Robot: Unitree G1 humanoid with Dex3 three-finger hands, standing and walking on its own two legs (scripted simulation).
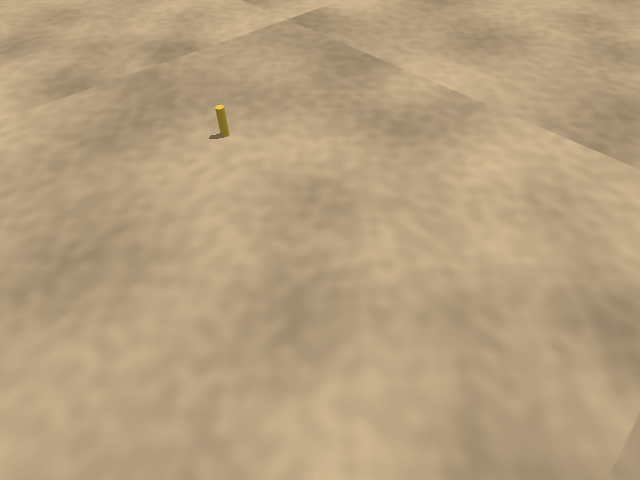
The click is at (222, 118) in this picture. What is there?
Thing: slim round
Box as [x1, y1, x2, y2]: [215, 105, 228, 136]
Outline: 217,105 215,108 221,135 227,136 228,130 224,109 222,105
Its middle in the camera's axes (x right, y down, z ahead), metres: -0.51 -0.63 +2.11
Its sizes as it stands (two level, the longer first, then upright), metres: 0.045 0.045 0.168
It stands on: the floor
